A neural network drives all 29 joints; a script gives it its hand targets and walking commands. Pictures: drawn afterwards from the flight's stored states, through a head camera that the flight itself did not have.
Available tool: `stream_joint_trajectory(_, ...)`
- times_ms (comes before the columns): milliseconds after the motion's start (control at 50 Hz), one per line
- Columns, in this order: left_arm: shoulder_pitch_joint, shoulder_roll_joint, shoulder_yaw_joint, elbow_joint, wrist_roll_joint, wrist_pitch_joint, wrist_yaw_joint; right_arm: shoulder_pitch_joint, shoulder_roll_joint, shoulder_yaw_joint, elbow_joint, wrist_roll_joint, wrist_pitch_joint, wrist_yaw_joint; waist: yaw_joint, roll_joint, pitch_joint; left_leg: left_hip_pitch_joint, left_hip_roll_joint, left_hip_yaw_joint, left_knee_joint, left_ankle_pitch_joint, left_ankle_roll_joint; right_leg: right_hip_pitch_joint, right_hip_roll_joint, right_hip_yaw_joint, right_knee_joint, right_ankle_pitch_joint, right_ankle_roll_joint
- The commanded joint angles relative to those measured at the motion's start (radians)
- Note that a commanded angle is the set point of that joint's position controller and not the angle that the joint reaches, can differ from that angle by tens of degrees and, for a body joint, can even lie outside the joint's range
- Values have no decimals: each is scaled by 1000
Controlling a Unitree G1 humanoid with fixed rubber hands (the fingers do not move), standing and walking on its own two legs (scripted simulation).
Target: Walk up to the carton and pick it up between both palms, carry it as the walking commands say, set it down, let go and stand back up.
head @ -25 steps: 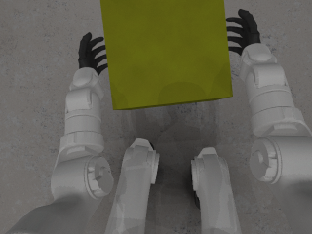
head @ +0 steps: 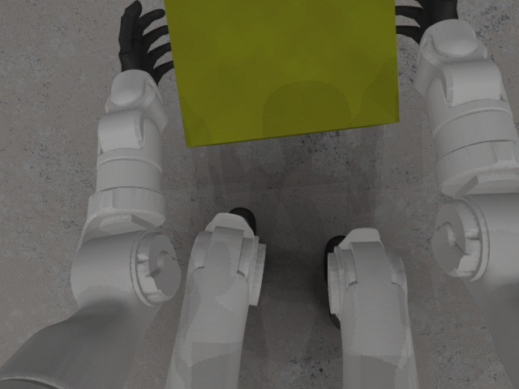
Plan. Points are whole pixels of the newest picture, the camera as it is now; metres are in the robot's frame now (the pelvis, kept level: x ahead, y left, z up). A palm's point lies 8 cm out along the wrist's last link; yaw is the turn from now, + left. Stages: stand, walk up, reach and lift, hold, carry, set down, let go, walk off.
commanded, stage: set down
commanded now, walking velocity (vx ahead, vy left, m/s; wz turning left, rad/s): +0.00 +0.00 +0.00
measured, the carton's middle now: (279, 42) +0.56 +0.06 -0.22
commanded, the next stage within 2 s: none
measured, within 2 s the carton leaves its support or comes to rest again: rests again in 1.36 s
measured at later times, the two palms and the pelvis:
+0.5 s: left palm (159, 75) +0.50 +0.23 -0.20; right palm (412, 40) +0.57 -0.13 -0.21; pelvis +0.01 +0.00 -0.03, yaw +0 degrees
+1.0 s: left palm (162, 75) +0.51 +0.23 -0.21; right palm (408, 51) +0.56 -0.13 -0.23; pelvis +0.00 +0.00 -0.04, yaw +0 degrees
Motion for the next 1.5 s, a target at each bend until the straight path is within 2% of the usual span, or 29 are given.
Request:
stream_joint_trajectory(0,-743,-742,-468,-121,-133,-54,-270,-541,903,308,-146,123,-52,274,49,-50,-1218,807,-5,181,-54,290,32,482,-19,-120,-175,237,-37)
stream_joint_trajectory(60,-774,-727,-461,-113,-139,-60,-264,-561,873,302,-130,119,-58,271,50,-55,-1169,773,-2,178,-39,269,33,460,-23,-118,-155,217,-40)
stream_joint_trajectory(160,-768,-683,-411,-60,-129,-80,-259,-587,842,306,-121,117,-73,260,63,-112,-1063,719,3,170,-5,269,44,441,-29,-110,-124,218,-36)
stream_joint_trajectory(220,-758,-666,-389,-34,-118,-91,-255,-609,827,314,-126,133,-85,258,89,-117,-1012,700,8,170,19,286,49,426,-28,-100,-105,234,-35)
stream_joint_trajectory(300,-754,-636,-378,-19,-119,-106,-255,-601,802,314,-102,145,-97,252,100,-119,-953,668,15,166,46,303,55,426,-27,-85,-81,264,-38)
stream_joint_trajectory(440,-747,-605,-382,16,-156,-129,-259,-592,744,312,-70,153,-120,235,82,-104,-857,620,21,155,92,335,56,435,-33,-63,-39,314,-49)
stream_joint_trajectory(600,-749,-621,-425,23,-232,-149,-255,-632,721,363,-146,192,-145,215,57,-109,-922,655,19,148,134,405,54,522,-42,-60,6,394,-54)
stream_joint_trajectory(820,-752,-591,-371,107,-212,-152,-248,-650,686,347,-86,188,-142,239,75,-111,-760,599,23,145,128,297,72,445,-52,-54,8,275,-61)
stream_joint_trajectory(940,-772,-581,-356,130,-213,-157,-251,-662,661,326,-63,176,-144,247,66,-103,-704,579,27,138,129,261,77,418,-58,-44,7,232,-67)
stream_joint_trajectory(1100,-786,-578,-367,150,-242,-171,-247,-684,629,328,-74,178,-158,244,50,-100,-691,586,28,129,145,277,76,430,-64,-39,22,245,-69)
stream_joint_trajectory(1260,-763,-581,-379,181,-262,-185,-240,-683,616,351,-85,196,-170,242,52,-104,-689,601,26,124,164,320,76,438,-67,-39,44,285,-67)
stream_joint_trajectory(1480,-745,-568,-373,222,-262,-191,-241,-637,604,340,-30,184,-164,249,47,-96,-609,570,26,120,169,288,78,403,-73,-34,52,252,-69)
